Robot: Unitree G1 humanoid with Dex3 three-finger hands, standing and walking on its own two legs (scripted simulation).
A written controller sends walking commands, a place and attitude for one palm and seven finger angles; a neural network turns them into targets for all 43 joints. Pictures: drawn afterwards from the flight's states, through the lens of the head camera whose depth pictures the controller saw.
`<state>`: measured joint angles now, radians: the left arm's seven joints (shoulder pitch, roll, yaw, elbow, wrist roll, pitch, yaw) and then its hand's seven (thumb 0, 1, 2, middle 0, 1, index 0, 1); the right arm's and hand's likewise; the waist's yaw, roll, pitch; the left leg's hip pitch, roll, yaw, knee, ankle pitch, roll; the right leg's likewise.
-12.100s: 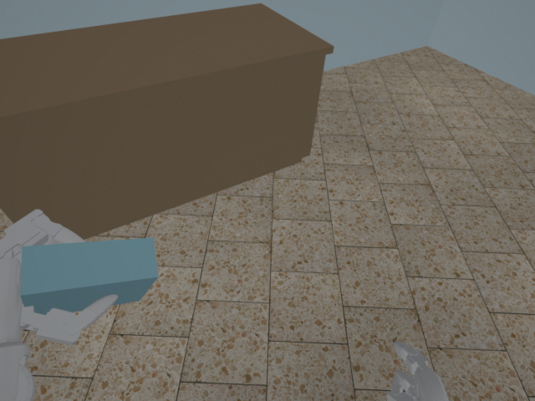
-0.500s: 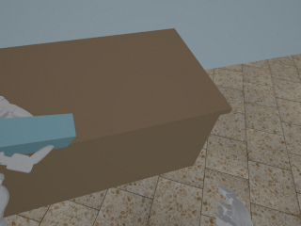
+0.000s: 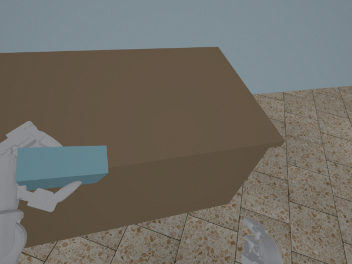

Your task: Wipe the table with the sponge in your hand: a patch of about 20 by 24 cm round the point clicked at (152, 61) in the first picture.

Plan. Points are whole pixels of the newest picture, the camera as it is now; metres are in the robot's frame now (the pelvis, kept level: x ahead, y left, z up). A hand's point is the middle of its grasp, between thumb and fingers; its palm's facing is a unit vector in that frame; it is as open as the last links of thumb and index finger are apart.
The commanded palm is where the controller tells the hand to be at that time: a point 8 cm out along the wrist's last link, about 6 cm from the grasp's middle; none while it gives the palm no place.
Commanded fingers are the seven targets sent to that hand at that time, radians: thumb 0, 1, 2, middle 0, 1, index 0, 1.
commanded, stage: come to a stop and stand still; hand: left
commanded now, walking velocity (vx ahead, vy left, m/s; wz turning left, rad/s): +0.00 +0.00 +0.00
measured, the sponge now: (77, 167) +0.23 +0.22 +0.14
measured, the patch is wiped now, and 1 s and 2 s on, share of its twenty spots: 0.00 0.00 0.00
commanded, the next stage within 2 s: look again from close up in 0.32 s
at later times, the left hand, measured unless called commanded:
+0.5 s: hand (52, 164) +0.22 +0.25 +0.15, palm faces +0.38 -0.85 -0.36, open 9.3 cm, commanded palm +0.17 +0.28 +0.17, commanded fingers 0.00 0.10 1.30 -1.20 -1.60 -1.20 -1.60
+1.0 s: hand (75, 163) +0.24 +0.21 +0.15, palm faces +0.37 -0.86 -0.36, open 9.3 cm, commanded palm +0.19 +0.25 +0.17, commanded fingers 0.00 0.10 1.30 -1.20 -1.60 -1.20 -1.60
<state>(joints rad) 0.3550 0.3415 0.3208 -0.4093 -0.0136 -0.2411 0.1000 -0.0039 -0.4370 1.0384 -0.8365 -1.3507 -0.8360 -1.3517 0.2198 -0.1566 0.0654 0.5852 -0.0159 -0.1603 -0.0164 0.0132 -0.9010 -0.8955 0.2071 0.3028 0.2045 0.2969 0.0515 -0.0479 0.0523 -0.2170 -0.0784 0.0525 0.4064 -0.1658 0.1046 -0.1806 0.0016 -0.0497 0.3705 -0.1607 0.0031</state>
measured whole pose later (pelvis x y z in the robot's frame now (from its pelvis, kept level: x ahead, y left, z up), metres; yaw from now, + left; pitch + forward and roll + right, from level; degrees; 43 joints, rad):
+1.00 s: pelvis +0.02 -0.03 +0.00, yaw -1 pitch -1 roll -2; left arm 0.45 0.34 0.31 -0.43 -0.03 -0.20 0.11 0.00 -0.43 1.04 -0.83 -1.35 -0.83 -1.36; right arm 0.22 -0.23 0.02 0.58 -0.01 -0.09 -0.03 0.01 -0.90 -0.90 0.21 0.30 0.20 0.30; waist 0.03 0.02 0.01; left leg -0.26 -0.03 0.03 0.52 -0.26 0.06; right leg -0.18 0.06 -0.06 0.39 -0.21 -0.04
